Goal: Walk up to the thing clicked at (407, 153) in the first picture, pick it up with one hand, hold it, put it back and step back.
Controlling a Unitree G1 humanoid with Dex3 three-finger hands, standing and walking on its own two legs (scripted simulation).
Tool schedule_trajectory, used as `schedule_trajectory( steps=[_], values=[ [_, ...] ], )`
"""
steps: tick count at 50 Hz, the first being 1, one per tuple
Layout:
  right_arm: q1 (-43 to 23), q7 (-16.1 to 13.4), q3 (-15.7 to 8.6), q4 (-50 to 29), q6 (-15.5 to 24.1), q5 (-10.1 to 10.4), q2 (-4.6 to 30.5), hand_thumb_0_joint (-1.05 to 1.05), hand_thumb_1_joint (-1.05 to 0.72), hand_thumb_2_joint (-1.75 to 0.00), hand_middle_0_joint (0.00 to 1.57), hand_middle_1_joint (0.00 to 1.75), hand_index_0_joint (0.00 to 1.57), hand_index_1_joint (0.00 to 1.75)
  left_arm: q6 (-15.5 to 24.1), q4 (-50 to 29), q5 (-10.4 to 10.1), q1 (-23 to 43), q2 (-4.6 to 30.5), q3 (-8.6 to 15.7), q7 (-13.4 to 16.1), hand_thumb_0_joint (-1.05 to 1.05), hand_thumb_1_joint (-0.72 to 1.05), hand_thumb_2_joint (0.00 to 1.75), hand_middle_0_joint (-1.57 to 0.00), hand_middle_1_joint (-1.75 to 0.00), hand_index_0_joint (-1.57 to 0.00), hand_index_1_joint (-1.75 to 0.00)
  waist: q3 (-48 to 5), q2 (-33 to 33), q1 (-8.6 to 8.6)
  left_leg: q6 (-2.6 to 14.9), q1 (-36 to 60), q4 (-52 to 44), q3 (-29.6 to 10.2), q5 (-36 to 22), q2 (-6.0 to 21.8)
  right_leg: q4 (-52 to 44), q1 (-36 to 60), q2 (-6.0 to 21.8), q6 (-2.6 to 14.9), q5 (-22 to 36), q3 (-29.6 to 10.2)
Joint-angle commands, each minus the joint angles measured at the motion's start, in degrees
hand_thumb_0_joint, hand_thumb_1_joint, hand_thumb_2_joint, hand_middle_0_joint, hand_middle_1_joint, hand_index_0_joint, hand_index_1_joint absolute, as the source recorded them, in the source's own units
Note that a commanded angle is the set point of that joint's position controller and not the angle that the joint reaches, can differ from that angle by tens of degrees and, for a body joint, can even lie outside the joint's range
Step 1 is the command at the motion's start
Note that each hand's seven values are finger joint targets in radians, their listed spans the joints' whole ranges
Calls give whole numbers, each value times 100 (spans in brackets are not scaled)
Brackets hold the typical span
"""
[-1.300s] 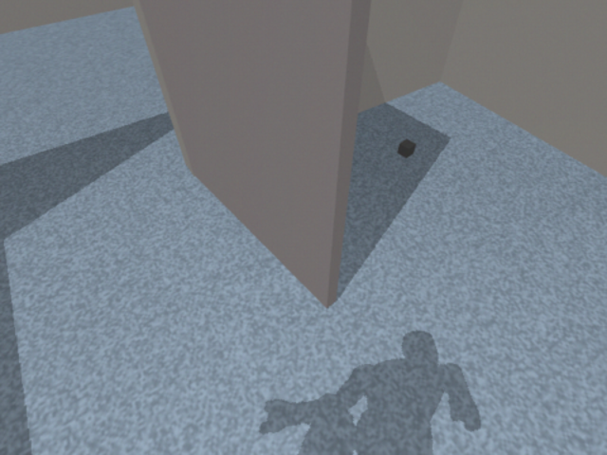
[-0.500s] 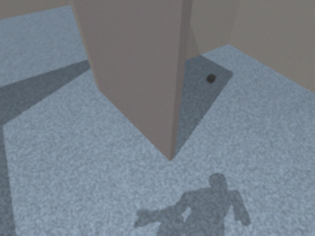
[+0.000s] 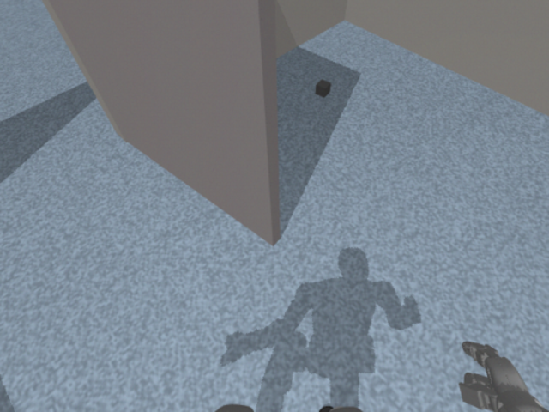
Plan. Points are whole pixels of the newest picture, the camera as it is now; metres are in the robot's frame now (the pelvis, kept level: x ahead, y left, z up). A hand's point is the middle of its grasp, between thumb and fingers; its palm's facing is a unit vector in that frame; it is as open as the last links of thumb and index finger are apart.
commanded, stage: walk up
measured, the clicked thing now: (323, 88) +1.73 -0.19 -0.74
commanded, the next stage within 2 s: none
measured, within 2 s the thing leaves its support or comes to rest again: neither
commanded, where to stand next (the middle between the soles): +0.07 -0.02 m, yaw -61 degrees
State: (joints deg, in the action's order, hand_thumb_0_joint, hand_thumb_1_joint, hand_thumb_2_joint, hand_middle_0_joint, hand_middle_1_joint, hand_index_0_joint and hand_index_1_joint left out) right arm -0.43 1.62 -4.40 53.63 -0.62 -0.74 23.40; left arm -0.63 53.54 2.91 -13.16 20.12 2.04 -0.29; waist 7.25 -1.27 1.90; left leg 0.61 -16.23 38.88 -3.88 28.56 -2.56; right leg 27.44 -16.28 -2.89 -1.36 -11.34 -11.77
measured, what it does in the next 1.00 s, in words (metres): steps on the spot, turning right: right foot, then left foot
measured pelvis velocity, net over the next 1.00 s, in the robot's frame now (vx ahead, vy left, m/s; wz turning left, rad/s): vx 0.03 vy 0.02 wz -0.75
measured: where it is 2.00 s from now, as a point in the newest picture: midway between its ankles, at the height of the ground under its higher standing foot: outside the picture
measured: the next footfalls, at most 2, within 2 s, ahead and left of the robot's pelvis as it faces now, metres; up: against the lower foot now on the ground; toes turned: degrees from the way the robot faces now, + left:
right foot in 0.52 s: -0.02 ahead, -0.09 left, +0.00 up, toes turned -27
left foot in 0.92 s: +0.17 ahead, +0.05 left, +0.00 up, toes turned -41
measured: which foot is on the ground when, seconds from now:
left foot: down 0.00-0.54, up 0.56-0.90, down 0.92-1.00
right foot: down 0.00-0.08, up 0.10-0.50, down 0.52-0.94, up 0.96-1.00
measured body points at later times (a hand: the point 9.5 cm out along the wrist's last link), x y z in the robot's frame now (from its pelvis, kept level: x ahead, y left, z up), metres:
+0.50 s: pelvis -0.01 +0.04 -0.01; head +0.03 +0.01 +0.44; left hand +0.26 +0.26 -0.10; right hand -0.12 -0.28 -0.12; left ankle -0.01 +0.14 -0.74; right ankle -0.06 -0.07 -0.73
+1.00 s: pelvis +0.03 +0.02 -0.02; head +0.09 +0.01 +0.42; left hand +0.31 +0.19 -0.14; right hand -0.10 -0.28 -0.11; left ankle +0.14 +0.07 -0.74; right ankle -0.06 -0.06 -0.70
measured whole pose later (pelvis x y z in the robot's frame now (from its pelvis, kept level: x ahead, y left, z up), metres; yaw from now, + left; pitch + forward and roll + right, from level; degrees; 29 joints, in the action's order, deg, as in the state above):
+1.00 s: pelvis +0.03 +0.02 -0.02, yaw -43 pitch -2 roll +0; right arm 12.5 -0.7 -2.8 42.7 1.5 -1.1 20.4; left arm -3.0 39.7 0.5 -14.6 23.6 3.2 0.4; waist 9.0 4.0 0.6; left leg 1.2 -20.8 39.9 2.4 16.7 0.7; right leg 56.4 -22.2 -7.7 0.7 -29.7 -9.2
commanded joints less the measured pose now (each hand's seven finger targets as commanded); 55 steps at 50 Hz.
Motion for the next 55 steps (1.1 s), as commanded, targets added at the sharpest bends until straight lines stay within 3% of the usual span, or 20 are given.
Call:
schedule_trajectory(
  steps=[1,3,4,5,6,11,17,25,26,27,29,32,41,44,45,47,48,49,52,55],
  values=[
    [628,-45,-370,-567,12,-12,905,0,-90,-90,20,30,20,30,149,-1043,24,275,1506,460,145,0,90,90,-20,-30,-20,-30,-1364,1136,-393,55,369,-349,-188,-480,40,-199,392,1069,1058,2347,-1780],
    [1399,-88,-481,-487,36,-106,1141,0,-90,-90,20,30,20,30,90,-1382,-45,773,1194,366,118,0,90,90,-20,-30,-20,-30,-1570,65,-930,289,2463,-2152,-785,-1181,763,944,-1357,68,323,1230,-586],
    [1288,-147,-556,-641,49,-165,1457,0,-90,-90,20,30,20,30,80,-1466,-41,594,839,282,156,0,90,90,-20,-30,-20,-30,-1442,-1374,-799,600,2712,-2290,-2174,-2461,2097,1970,-2183,-722,77,-1700,186],
    [916,-165,-580,-888,42,-170,1474,0,-90,-90,20,30,20,30,46,-1400,-2,258,1278,374,185,0,90,90,-20,-30,-20,-30,-1290,-1019,-595,1019,2102,-1946,-2045,-3432,2623,2697,-2003,-239,-8,-2165,218],
    [526,-152,-596,-1120,33,-158,1496,0,-90,-90,20,30,20,30,-17,-1362,-25,-133,1391,430,168,0,90,90,-20,-30,-20,-30,-1271,-1011,-411,1421,1548,-2131,-1956,-2690,2850,3088,-1645,88,-28,-2162,343],
    [587,-160,-434,-1236,171,-63,1109,0,-90,-90,20,30,20,30,-137,-1271,-127,-99,1367,502,-213,0,90,90,-20,-30,-20,-30,-295,-603,-278,617,888,-2120,-203,-2850,1514,3346,-1483,294,91,-765,701],
    [1530,-75,-527,-1405,233,-101,1444,0,-90,-90,20,30,20,30,-69,-1716,-146,443,1262,372,-326,0,90,90,-20,-30,-20,-30,-447,-914,-689,766,1581,-2004,92,-3021,1914,1818,-1300,452,28,-954,1206],
    [1648,-36,-521,-1692,159,77,1477,0,-90,-90,20,30,20,30,51,-1507,-113,-173,1246,487,-246,0,90,90,-20,-30,-20,-30,-904,-481,-260,515,694,-194,966,-3750,1980,-20,559,153,606,-978,1509],
    [1559,-21,-426,-1803,161,135,1230,0,-90,-90,20,30,20,30,136,-1304,-100,-903,1614,639,-182,0,90,90,-20,-30,-20,-30,-1252,403,189,295,-64,1267,1303,-3328,1525,-696,1752,400,901,-817,750],
    [1540,4,-243,-1979,177,173,737,0,-90,-90,20,30,20,30,227,-1343,-63,-1077,2128,766,-106,0,90,90,-20,-30,-20,-30,-1254,2119,257,-38,-1995,2538,1375,-79,483,-756,2780,1621,1425,292,-1499],
    [1364,-88,-295,-1932,195,103,1203,0,-90,-90,20,30,20,30,159,-1539,-218,-778,2076,777,-56,0,90,90,-20,-30,-20,-30,-1061,1467,337,-221,-2270,2708,373,897,617,-535,2168,2336,2282,1252,-2471],
    [1591,-18,-266,-1574,224,124,1131,0,-90,-90,20,30,20,30,118,-1671,-341,-130,1555,602,52,0,90,90,-20,-30,-20,-30,-583,828,-157,-167,-1892,2286,257,-173,745,-431,1645,1232,1356,1808,-665],
    [1556,-273,-294,-1554,210,46,917,0,-90,-90,20,30,20,30,45,-2031,-98,-254,1592,583,12,0,90,90,-20,-30,-20,-30,-561,1045,-88,8,-443,829,419,-729,281,223,-157,786,1330,2469,-756],
    [2114,-343,-307,-1414,289,7,801,0,-90,-90,20,30,20,30,-9,-2154,-184,6,1531,535,44,0,90,90,-20,-30,-20,-30,-844,870,-469,142,658,-493,392,-1590,161,920,-555,704,1082,2187,-880],
    [2302,-359,-342,-1377,339,-65,918,0,-90,-90,20,30,20,30,-8,-2201,-261,24,1326,467,71,0,90,90,-20,-30,-20,-30,-991,512,-596,196,1140,-1126,54,-2129,367,1367,-739,504,796,1654,-798],
    [2020,-399,-482,-1535,379,-92,1541,0,-90,-90,20,30,20,30,-38,-2037,-271,-636,987,354,130,0,90,90,-20,-30,-20,-30,-1185,-965,-264,708,1697,-1702,-2331,-3349,2625,3331,-1672,-633,188,-2097,182],
    [1789,-362,-527,-1549,363,16,1709,0,-90,-90,20,30,20,30,-85,-1855,-215,-861,1393,409,198,0,90,90,-20,-30,-20,-30,-1300,-853,-258,1269,1414,-1687,-2495,-3078,3027,3980,-1460,-274,174,-2372,301],
    [1577,-350,-524,-1592,367,25,1654,0,-90,-90,20,30,20,30,-85,-1744,-195,-833,1493,427,202,0,90,90,-20,-30,-20,-30,-1033,-878,-219,1502,1009,-1743,-2462,-2964,2989,4309,-1419,-114,144,-2283,278],
    [1509,-351,-343,-1669,366,-50,1239,0,-90,-90,20,30,20,30,-74,-1622,-254,-487,1518,581,63,0,90,90,-20,-30,-20,-30,-540,-780,-270,1059,433,-1536,-670,-3518,1944,4409,-1360,-17,173,-1664,292],
    [1594,-273,-333,-1640,359,-62,1329,0,-90,-90,20,30,20,30,-63,-1554,-312,-634,1331,510,-49,0,90,90,-20,-30,-20,-30,-651,-1050,-322,976,751,-1470,-198,-2865,1615,3612,-1362,23,118,-1378,549]
  ],
)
